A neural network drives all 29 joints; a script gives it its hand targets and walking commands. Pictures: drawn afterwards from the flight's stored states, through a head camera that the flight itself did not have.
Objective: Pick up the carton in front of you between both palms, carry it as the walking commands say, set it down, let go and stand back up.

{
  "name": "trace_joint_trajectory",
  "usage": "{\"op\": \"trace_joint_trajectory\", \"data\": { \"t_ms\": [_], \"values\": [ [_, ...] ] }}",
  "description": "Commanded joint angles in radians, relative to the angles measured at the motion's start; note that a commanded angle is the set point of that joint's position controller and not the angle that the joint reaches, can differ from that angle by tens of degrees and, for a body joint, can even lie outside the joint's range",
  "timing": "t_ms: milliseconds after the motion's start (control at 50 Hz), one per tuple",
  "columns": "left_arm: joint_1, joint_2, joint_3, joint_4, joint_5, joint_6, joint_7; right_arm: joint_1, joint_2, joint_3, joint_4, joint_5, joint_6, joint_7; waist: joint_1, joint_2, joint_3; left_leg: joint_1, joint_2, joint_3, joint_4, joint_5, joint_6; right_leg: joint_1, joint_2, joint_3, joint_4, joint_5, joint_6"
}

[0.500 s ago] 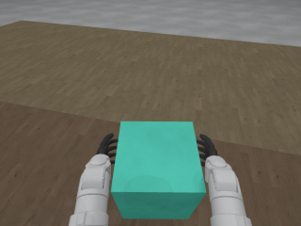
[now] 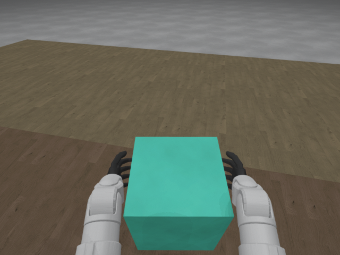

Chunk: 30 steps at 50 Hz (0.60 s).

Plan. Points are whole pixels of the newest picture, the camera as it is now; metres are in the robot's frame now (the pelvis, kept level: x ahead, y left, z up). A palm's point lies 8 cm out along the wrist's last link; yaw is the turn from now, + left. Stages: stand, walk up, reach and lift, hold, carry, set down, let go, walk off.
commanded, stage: carry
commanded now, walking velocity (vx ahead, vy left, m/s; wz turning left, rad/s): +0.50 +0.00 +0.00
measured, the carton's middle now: (175, 195) +0.29 +0.01 -0.02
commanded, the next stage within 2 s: none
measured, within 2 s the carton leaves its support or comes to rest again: neither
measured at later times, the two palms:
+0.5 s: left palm (135, 127) +0.44 +0.12 +0.09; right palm (240, 132) +0.43 -0.17 +0.09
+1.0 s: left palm (145, 80) +0.76 +0.13 +0.07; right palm (217, 80) +0.77 -0.16 +0.07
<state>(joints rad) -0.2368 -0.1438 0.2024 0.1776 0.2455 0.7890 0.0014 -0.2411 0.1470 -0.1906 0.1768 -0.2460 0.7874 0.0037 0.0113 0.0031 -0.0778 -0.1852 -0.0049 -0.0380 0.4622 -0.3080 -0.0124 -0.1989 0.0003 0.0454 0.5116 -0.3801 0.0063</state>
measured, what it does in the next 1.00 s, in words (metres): walks ahead: right foot, then left foot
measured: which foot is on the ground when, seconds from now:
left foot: down 0.00-0.58, up 0.60-0.98, down 1.00-1.00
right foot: down 0.00-0.28, up 0.30-0.54, down 0.56-1.00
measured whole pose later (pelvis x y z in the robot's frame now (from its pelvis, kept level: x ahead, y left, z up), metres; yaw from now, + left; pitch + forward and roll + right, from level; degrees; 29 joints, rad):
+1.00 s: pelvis +0.50 -0.02 -0.02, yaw +0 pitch +3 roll +1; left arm -0.15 -0.13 0.11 -0.34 0.10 1.21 0.09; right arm -0.14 0.13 -0.09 -0.36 -0.11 1.21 -0.08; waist 0.02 -0.02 -0.10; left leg -0.49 0.04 0.25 0.48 -0.07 0.06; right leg 0.06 -0.08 -0.20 0.43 -0.50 0.03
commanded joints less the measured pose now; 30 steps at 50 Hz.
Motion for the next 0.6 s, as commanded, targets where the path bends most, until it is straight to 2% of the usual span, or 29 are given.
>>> {"op": "trace_joint_trajectory", "data": {
  "t_ms": [0, 20, 40, 60, 100, 120, 140, 160, 180, 220, 240, 260, 280, 300, 320, 340, 360, 380, 420, 460, 500, 520, 540, 560, 580],
  "values": [
    [-0.569, -0.892, -0.642, -0.113, -0.314, -0.007, -0.216, -0.512, 0.882, 0.606, -0.111, 0.291, -0.007, 0.192, -0.010, 0.143, -0.207, -0.037, 0.188, -0.175, -0.203, -0.347, 0.074, -0.057, 0.017, -0.121, 0.056, -0.002, -0.004],
    [-0.582, -0.893, -0.665, -0.146, -0.340, 0.016, -0.212, -0.527, 0.874, 0.630, -0.154, 0.308, 0.017, 0.183, -0.009, 0.132, -0.214, -0.065, 0.187, -0.160, -0.192, -0.385, 0.083, -0.035, 0.016, -0.127, 0.011, -0.043, -0.011],
    [-0.596, -0.888, -0.678, -0.166, -0.363, 0.041, -0.210, -0.539, 0.862, 0.643, -0.177, 0.323, 0.045, 0.177, -0.009, 0.111, -0.201, -0.128, 0.167, -0.127, -0.171, -0.407, 0.075, 0.005, 0.013, -0.123, -0.039, -0.079, -0.015],
    [-0.590, -0.882, -0.697, -0.181, -0.382, 0.070, -0.205, -0.541, 0.849, 0.661, -0.204, 0.341, 0.077, 0.171, -0.008, 0.042, -0.170, -0.189, 0.121, -0.058, -0.090, -0.372, 0.048, 0.017, -0.037, -0.039, -0.119, -0.151, -0.027],
    [-0.534, -0.842, -0.711, -0.194, -0.406, 0.133, -0.191, -0.536, 0.826, 0.699, -0.234, 0.378, 0.144, 0.162, 0.016, -0.233, -0.120, -0.399, 0.004, 0.128, 0.264, -0.182, -0.016, 0.107, -0.274, 0.345, -0.334, -0.347, -0.113],
    [-0.521, -0.824, -0.712, -0.203, -0.409, 0.162, -0.184, -0.563, 0.823, 0.708, -0.244, 0.407, 0.175, 0.162, 0.017, -0.229, -0.090, -0.460, 0.030, 0.121, 0.290, -0.175, -0.009, 0.113, -0.326, 0.432, -0.368, -0.321, -0.155],
    [-0.528, -0.813, -0.715, -0.243, -0.416, 0.189, -0.175, -0.570, 0.849, 0.732, -0.257, 0.442, 0.204, 0.165, 0.018, -0.191, -0.093, -0.448, 0.053, 0.107, 0.251, -0.187, 0.001, 0.102, -0.332, 0.407, -0.359, -0.248, -0.178],
    [-0.537, -0.816, -0.729, -0.286, -0.434, 0.216, -0.169, -0.572, 0.865, 0.753, -0.279, 0.468, 0.228, 0.167, 0.016, -0.162, -0.117, -0.407, 0.055, 0.120, 0.189, -0.165, 0.006, 0.104, -0.312, 0.331, -0.336, -0.160, -0.176],
    [-0.541, -0.824, -0.747, -0.326, -0.456, 0.241, -0.164, -0.563, 0.871, 0.768, -0.301, 0.489, 0.249, 0.166, 0.014, -0.153, -0.147, -0.341, 0.034, 0.153, 0.124, -0.108, 0.004, 0.097, -0.281, 0.244, -0.310, -0.100, -0.158],
    [-0.524, -0.842, -0.779, -0.402, -0.492, 0.282, -0.158, -0.519, 0.885, 0.792, -0.355, 0.525, 0.285, 0.161, 0.005, -0.147, -0.209, -0.115, -0.008, 0.223, -0.052, 0.015, -0.005, 0.030, -0.203, 0.081, -0.228, -0.063, -0.113],
    [-0.489, -0.850, -0.791, -0.426, -0.503, 0.303, -0.156, -0.486, 0.889, 0.793, -0.380, 0.535, 0.306, 0.157, 0.004, -0.119, -0.245, 0.048, 0.002, 0.225, -0.101, 0.047, -0.006, -0.044, -0.170, 0.020, -0.157, -0.083, -0.095],
    [-0.456, -0.849, -0.793, -0.442, -0.509, 0.323, -0.155, -0.436, 0.891, 0.786, -0.395, 0.536, 0.327, 0.153, -0.005, -0.065, -0.283, 0.238, 0.072, 0.149, -0.121, 0.028, 0.011, -0.176, -0.146, -0.032, -0.048, -0.122, -0.076],
    [-0.448, -0.863, -0.805, -0.469, -0.523, 0.347, -0.159, -0.389, 0.869, 0.771, -0.404, 0.515, 0.340, 0.146, -0.030, 0.149, -0.276, 0.355, 0.262, -0.159, -0.212, -0.176, 0.087, -0.373, -0.075, -0.140, 0.183, -0.083, -0.036],
    [-0.471, -0.862, -0.813, -0.497, -0.543, 0.370, -0.167, -0.359, 0.865, 0.761, -0.409, 0.488, 0.351, 0.138, -0.042, 0.289, -0.227, 0.418, 0.413, -0.395, -0.244, -0.150, 0.190, -0.569, -0.038, -0.175, 0.291, -0.140, -0.020],
    [-0.484, -0.876, -0.821, -0.508, -0.559, 0.385, -0.176, -0.364, 0.859, 0.758, -0.448, 0.479, 0.364, 0.132, -0.048, 0.230, -0.179, 0.417, 0.453, -0.422, -0.238, -0.036, 0.246, -0.652, -0.075, -0.117, 0.343, -0.186, -0.029],
    [-0.475, -0.880, -0.814, -0.509, -0.566, 0.395, -0.182, -0.384, 0.871, 0.768, -0.488, 0.486, 0.378, 0.128, -0.047, 0.153, -0.172, 0.404, 0.444, -0.388, -0.235, 0.058, 0.253, -0.674, -0.086, -0.111, 0.373, -0.194, -0.029],
    [-0.459, -0.885, -0.811, -0.522, -0.569, 0.402, -0.182, -0.397, 0.894, 0.776, -0.527, 0.503, 0.389, 0.129, -0.047, 0.096, -0.191, 0.398, 0.428, -0.321, -0.238, 0.076, 0.233, -0.667, -0.096, -0.112, 0.362, -0.174, -0.025],
    [-0.436, -0.891, -0.810, -0.540, -0.571, 0.407, -0.181, -0.401, 0.905, 0.785, -0.567, 0.516, 0.397, 0.131, -0.045, 0.079, -0.203, 0.375, 0.399, -0.228, -0.244, 0.090, 0.199, -0.620, -0.102, -0.123, 0.299, -0.122, -0.020],
    [-0.440, -0.872, -0.817, -0.585, -0.566, 0.413, -0.170, -0.434, 0.888, 0.798, -0.616, 0.537, 0.410, 0.137, -0.038, 0.117, -0.217, 0.277, 0.317, -0.065, -0.245, 0.143, 0.145, -0.470, -0.067, -0.179, 0.193, 0.027, -0.010],
    [-0.424, -0.861, -0.808, -0.598, -0.556, 0.425, -0.156, -0.422, 0.851, 0.798, -0.622, 0.553, 0.427, 0.141, -0.035, 0.151, -0.211, 0.177, 0.276, 0.040, -0.234, 0.145, 0.118, -0.332, -0.039, -0.226, 0.100, 0.114, -0.008],
    [-0.383, -0.828, -0.788, -0.593, -0.538, 0.439, -0.146, -0.410, 0.819, 0.797, -0.616, 0.560, 0.446, 0.144, -0.020, 0.138, -0.210, 0.062, 0.238, 0.129, -0.157, 0.084, 0.088, -0.130, -0.010, -0.290, -0.015, 0.222, -0.006],
    [-0.367, -0.810, -0.775, -0.586, -0.531, 0.447, -0.142, -0.404, 0.805, 0.795, -0.609, 0.560, 0.455, 0.146, -0.013, 0.109, -0.228, -0.010, 0.210, 0.174, -0.069, 0.112, 0.071, 0.014, 0.013, -0.327, -0.037, 0.210, -0.010],
    [-0.367, -0.798, -0.764, -0.580, -0.521, 0.456, -0.141, -0.389, 0.788, 0.792, -0.595, 0.558, 0.464, 0.147, -0.010, 0.073, -0.263, -0.105, 0.183, 0.223, 0.069, 0.161, 0.047, 0.185, -0.011, -0.300, -0.036, 0.166, -0.026],
    [-0.348, -0.780, -0.749, -0.559, -0.508, 0.465, -0.138, -0.411, 0.766, 0.787, -0.596, 0.559, 0.476, 0.149, 0.014, -0.066, -0.284, -0.252, 0.130, 0.266, 0.310, 0.098, 0.002, 0.311, -0.179, -0.034, -0.144, -0.004, -0.066],
    [-0.360, -0.766, -0.736, -0.532, -0.503, 0.469, -0.136, -0.450, 0.759, 0.785, -0.608, 0.568, 0.491, 0.152, 0.027, -0.307, -0.296, -0.506, 0.025, 0.243, 0.578, -0.144, -0.035, 0.434, -0.424, 0.424, -0.279, -0.122, -0.200]
  ]
}}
